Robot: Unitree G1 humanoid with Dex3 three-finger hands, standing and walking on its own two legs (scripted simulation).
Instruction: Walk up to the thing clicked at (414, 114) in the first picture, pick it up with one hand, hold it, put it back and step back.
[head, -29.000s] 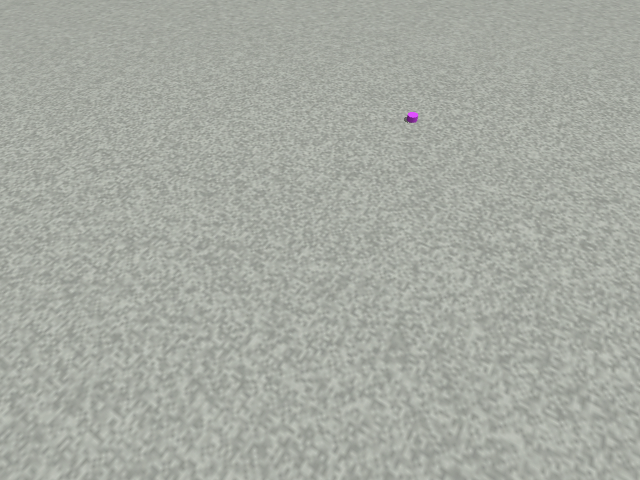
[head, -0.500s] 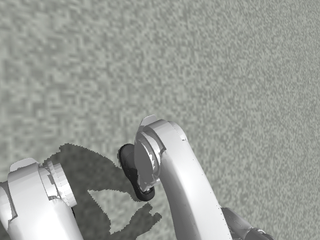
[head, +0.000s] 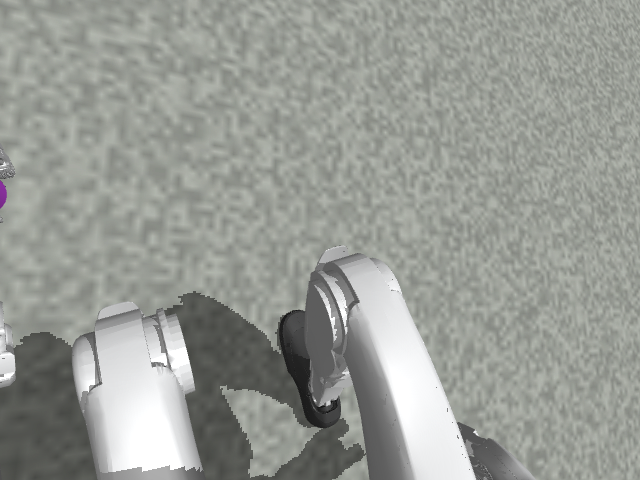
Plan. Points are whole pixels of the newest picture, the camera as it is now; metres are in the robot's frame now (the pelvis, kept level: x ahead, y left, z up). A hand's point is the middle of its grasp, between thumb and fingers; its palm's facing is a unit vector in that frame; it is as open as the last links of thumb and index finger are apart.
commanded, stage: settle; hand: left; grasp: from above
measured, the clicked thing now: out of the picture +0.47 +0.32 -0.26
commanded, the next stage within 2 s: lift in 0.40 s
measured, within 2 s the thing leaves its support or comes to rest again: neither
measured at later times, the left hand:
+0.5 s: hand out of the picture +0.45 +0.30 -0.15, palm faces -0.46 -0.09 -0.88, open 7.1 cm
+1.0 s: hand out of the picture +0.41 +0.32 -0.07, palm faces -0.47 -0.10 -0.88, open 7.1 cm
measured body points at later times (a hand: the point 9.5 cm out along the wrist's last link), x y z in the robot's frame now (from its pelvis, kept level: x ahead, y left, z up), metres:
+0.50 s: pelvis +0.00 -0.01 +0.01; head +0.24 +0.07 +0.39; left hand +0.47 +0.30 -0.10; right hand +0.07 -0.28 -0.09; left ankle +0.06 +0.12 -0.29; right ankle +0.13 -0.13 -0.29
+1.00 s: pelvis -0.01 +0.00 +0.07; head +0.20 +0.07 +0.46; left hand +0.43 +0.32 -0.01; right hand +0.09 -0.27 -0.05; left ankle +0.06 +0.12 -0.29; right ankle +0.13 -0.13 -0.29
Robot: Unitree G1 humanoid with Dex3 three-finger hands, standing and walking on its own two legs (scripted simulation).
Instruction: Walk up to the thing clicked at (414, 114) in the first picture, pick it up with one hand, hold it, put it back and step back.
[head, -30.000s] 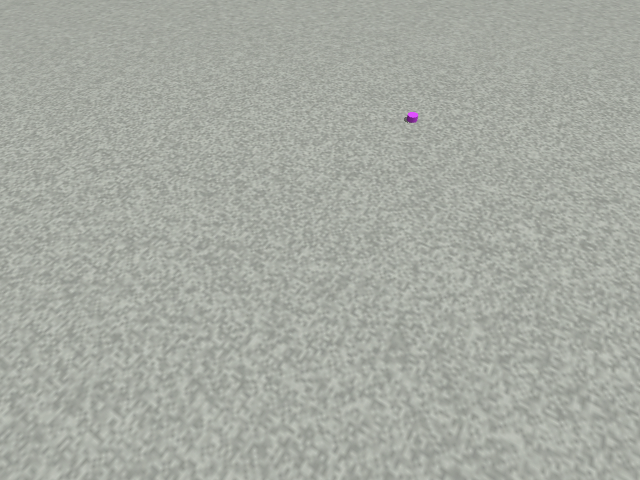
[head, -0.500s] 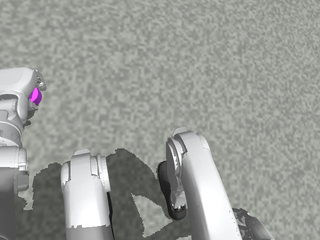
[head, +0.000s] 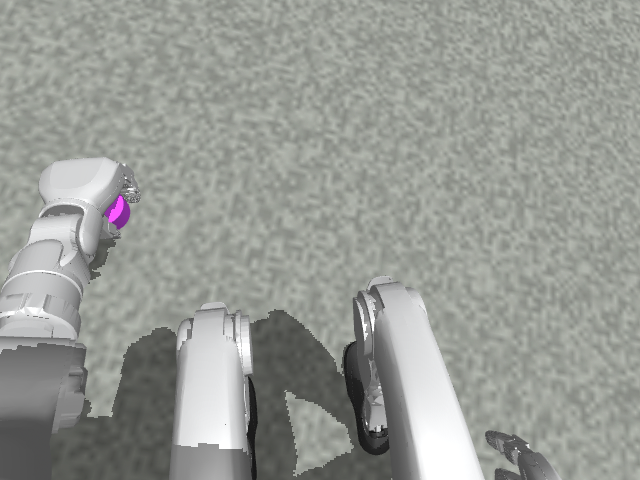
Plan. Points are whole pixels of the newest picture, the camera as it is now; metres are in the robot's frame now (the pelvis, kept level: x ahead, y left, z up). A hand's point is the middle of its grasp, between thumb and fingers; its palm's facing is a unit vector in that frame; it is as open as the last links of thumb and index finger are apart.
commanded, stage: lift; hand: left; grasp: from above
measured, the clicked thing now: (104, 209) +0.47 +0.28 -0.17
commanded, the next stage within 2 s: hold in 1.26 s
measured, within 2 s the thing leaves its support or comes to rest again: neither
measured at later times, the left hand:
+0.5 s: hand (6, 218) +0.38 +0.26 +0.07, palm faces -0.44 -0.07 -0.89, open 7.1 cm
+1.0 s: hand out of the picture +0.38 +0.22 +0.22, palm faces -0.45 -0.09 -0.89, open 7.0 cm
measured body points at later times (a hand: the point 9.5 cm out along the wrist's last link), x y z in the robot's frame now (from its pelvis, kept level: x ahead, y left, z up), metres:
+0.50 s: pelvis +0.01 +0.00 +0.16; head +0.15 +0.02 +0.58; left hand +0.40 +0.26 +0.12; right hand +0.14 -0.26 +0.03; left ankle +0.08 +0.11 -0.36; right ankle +0.11 -0.14 -0.36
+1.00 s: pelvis +0.05 -0.01 +0.30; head +0.13 -0.01 +0.74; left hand +0.39 +0.23 +0.27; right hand +0.15 -0.27 +0.17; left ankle +0.08 +0.11 -0.36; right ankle +0.11 -0.14 -0.36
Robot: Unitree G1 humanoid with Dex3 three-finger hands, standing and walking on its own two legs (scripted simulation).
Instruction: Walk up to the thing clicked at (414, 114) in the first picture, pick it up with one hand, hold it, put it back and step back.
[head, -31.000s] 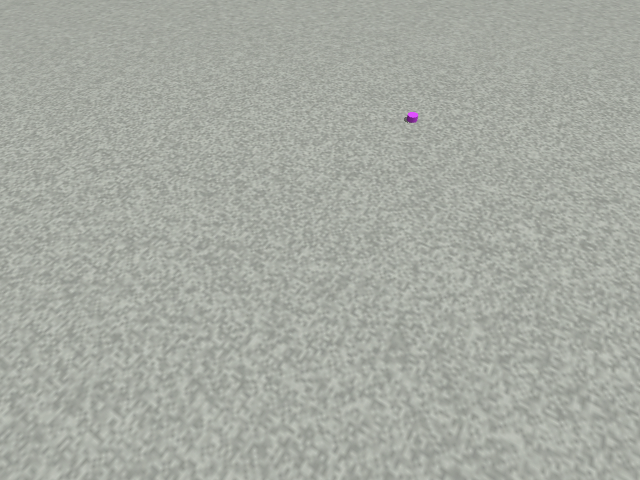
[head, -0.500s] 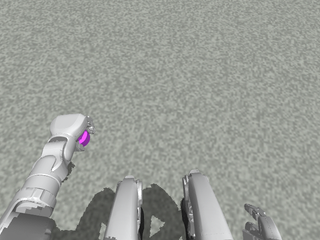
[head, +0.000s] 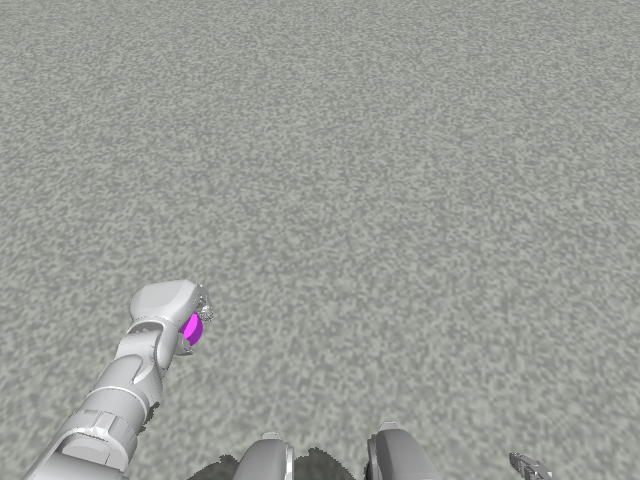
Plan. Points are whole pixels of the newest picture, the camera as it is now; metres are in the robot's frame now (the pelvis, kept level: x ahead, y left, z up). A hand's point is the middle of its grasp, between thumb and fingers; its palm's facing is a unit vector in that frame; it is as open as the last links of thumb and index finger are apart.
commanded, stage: lift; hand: left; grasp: from above
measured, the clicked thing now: (181, 327) +0.35 +0.23 -0.11
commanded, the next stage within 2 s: hold in 0.26 s
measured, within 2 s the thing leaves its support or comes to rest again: neither
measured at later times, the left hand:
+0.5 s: hand (160, 305) +0.34 +0.22 -0.01, palm faces -0.45 -0.06 -0.89, open 7.0 cm
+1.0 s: hand (148, 301) +0.33 +0.22 +0.02, palm faces -0.45 -0.05 -0.89, open 7.0 cm
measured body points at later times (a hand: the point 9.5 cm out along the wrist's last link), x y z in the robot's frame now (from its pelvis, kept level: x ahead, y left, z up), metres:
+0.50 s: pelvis +0.03 +0.00 +0.05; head +0.07 -0.01 +0.50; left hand +0.36 +0.22 +0.04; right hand +0.13 -0.26 -0.07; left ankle +0.03 +0.12 -0.66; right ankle +0.05 -0.13 -0.66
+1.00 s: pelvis +0.03 +0.01 +0.07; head +0.05 -0.01 +0.51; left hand +0.35 +0.22 +0.07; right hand +0.15 -0.25 -0.06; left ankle +0.03 +0.12 -0.66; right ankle +0.05 -0.13 -0.66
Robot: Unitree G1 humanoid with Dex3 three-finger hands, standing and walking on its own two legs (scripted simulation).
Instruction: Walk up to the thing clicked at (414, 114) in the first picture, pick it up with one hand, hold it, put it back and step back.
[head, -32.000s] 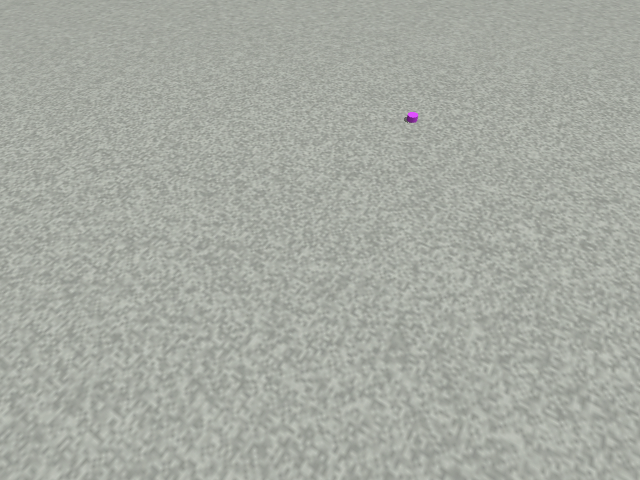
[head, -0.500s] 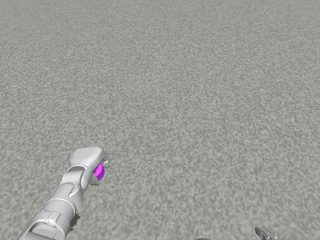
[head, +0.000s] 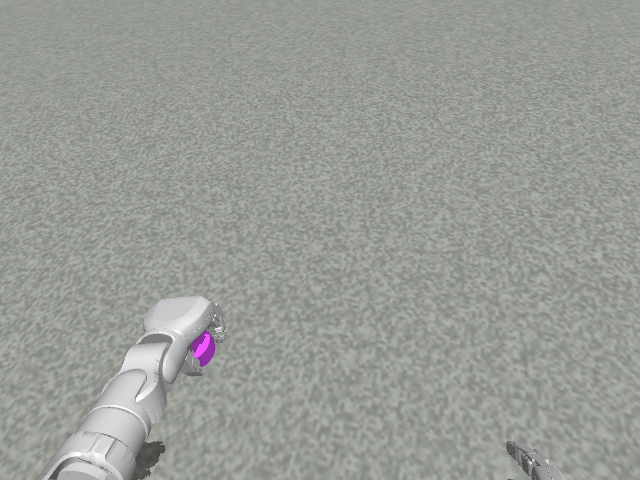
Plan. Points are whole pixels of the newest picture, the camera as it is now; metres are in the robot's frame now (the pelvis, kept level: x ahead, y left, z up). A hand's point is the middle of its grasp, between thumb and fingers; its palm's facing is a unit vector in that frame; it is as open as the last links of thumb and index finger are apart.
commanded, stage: hold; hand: left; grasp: from above
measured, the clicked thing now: (193, 346) +0.32 +0.23 -0.08
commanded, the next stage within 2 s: crouch in 1.28 s
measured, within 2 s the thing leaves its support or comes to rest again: neither
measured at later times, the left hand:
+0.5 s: hand (190, 354) +0.28 +0.21 -0.03, palm faces -0.44 -0.05 -0.90, open 6.9 cm
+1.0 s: hand (190, 352) +0.28 +0.21 -0.02, palm faces -0.44 -0.06 -0.90, open 6.7 cm
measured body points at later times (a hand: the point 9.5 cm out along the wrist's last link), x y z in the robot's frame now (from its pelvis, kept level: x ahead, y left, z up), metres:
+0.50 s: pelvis -0.01 -0.01 +0.01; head +0.00 -0.04 +0.46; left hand +0.30 +0.21 +0.03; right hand +0.14 -0.26 -0.11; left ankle +0.00 +0.11 -0.73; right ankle +0.03 -0.14 -0.73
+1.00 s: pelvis -0.01 -0.01 +0.01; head +0.01 -0.04 +0.46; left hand +0.30 +0.21 +0.04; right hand +0.15 -0.26 -0.11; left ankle +0.00 +0.11 -0.73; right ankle +0.03 -0.14 -0.73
